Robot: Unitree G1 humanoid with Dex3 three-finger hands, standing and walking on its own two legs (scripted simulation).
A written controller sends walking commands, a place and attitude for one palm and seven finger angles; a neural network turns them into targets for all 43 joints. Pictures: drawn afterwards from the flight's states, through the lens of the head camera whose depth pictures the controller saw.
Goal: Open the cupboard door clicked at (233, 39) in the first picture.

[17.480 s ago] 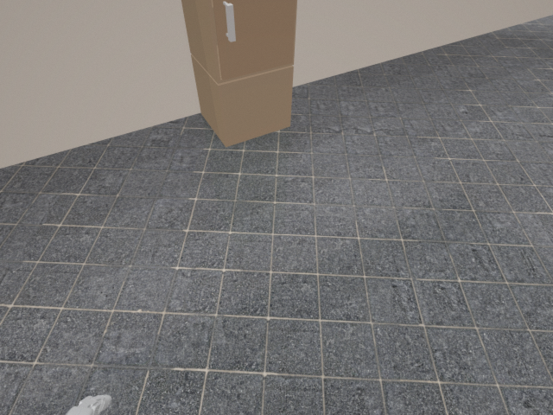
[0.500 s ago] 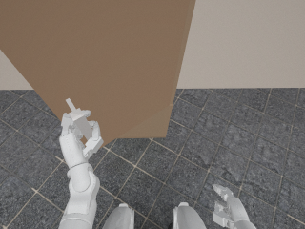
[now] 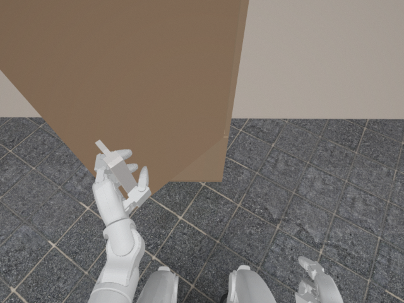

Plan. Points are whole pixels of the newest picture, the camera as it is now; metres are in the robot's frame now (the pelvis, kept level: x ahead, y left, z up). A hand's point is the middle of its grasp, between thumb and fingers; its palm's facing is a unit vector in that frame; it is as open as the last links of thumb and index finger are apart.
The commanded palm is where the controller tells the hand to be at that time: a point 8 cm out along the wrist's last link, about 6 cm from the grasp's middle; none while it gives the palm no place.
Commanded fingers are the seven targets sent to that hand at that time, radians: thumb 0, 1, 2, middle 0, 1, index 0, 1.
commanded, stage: open thumb and fingers to let go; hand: left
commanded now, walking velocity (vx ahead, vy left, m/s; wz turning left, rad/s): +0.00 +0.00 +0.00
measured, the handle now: (118, 170) +0.36 +0.18 +0.03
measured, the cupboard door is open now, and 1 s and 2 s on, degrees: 44 44 46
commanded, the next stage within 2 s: slide the hand sideways off the handle in 0.58 s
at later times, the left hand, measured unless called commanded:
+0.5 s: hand (137, 182) +0.34 +0.14 +0.02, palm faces +0.41 -0.91 -0.01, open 14.2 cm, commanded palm +0.30 +0.17 +0.02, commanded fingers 0.00 -0.50 0.30 -0.17 -0.40 -0.17 -0.40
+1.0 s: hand (131, 197) +0.31 +0.14 +0.02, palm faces -0.08 -1.00 +0.02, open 15.9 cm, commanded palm +0.28 +0.19 +0.02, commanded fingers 0.00 -0.50 0.30 -0.15 -0.30 -0.15 -0.30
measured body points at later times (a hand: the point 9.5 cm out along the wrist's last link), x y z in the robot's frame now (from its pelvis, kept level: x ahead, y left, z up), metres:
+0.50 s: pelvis -0.01 +0.03 +0.00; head +0.08 +0.03 +0.44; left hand +0.31 +0.19 +0.02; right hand +0.14 -0.20 -0.12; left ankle +0.02 +0.15 -0.64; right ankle +0.03 -0.08 -0.64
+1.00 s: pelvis -0.01 +0.06 +0.00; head +0.08 +0.06 +0.44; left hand +0.31 +0.20 +0.02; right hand +0.14 -0.19 -0.11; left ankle +0.02 +0.15 -0.64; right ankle +0.03 -0.08 -0.64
